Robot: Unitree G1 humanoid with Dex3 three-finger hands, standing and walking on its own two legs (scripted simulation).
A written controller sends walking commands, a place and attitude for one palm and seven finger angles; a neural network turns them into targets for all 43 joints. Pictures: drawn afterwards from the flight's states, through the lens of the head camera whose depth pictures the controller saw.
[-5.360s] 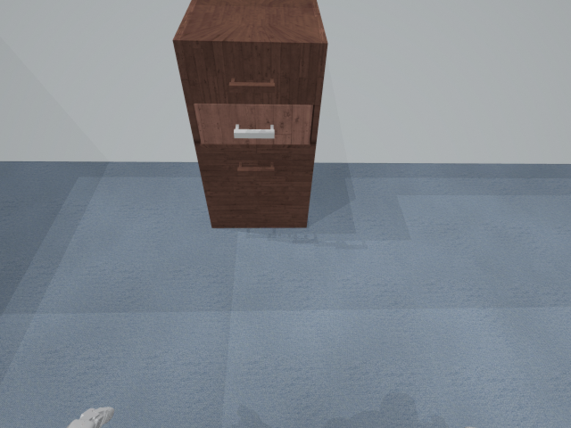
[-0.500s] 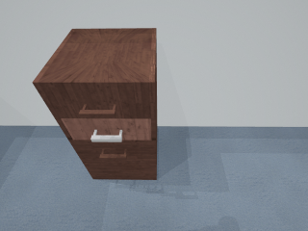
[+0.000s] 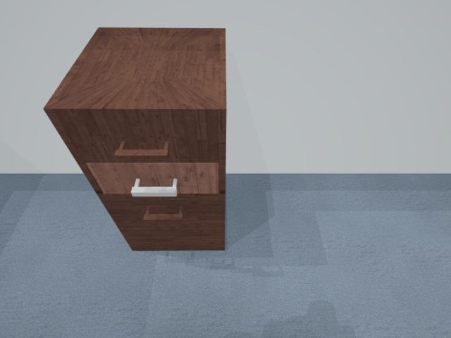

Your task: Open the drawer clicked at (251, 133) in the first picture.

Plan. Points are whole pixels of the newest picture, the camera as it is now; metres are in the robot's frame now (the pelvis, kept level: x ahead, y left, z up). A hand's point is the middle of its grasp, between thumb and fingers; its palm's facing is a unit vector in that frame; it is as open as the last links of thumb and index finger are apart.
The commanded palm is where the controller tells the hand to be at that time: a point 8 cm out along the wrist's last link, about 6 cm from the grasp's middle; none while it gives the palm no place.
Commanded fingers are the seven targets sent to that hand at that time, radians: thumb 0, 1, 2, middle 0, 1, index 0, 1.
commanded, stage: look again from close up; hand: left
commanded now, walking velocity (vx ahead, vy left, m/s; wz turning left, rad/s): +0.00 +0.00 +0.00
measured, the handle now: (155, 186) +0.56 +0.25 -0.22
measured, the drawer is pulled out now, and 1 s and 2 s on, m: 0.00 0.00 0.00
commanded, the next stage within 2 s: shuffle to correct the standing spot in 0.38 s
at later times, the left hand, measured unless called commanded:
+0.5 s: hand out of the picture -0.02 +0.23 -0.18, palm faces +0.03 -0.99 -0.16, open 7.3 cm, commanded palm none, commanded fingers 0.00 0.90 0.90 -0.20 -0.30 -0.20 -0.30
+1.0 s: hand out of the picture +0.02 +0.17 -0.18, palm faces +0.07 -0.99 -0.16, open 7.3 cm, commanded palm none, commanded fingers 0.00 0.90 0.90 -0.20 -0.30 -0.20 -0.30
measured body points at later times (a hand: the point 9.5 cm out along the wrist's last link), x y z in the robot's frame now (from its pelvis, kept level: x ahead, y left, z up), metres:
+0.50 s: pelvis -0.01 +0.06 +0.00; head -0.01 +0.08 +0.45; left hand -0.02 +0.28 -0.17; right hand -0.01 -0.15 -0.16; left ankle -0.01 +0.13 -0.74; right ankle +0.00 -0.08 -0.74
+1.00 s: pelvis +0.05 +0.01 -0.01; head +0.06 +0.02 +0.44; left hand +0.02 +0.22 -0.17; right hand +0.03 -0.20 -0.17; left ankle +0.00 +0.13 -0.74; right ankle +0.00 -0.08 -0.74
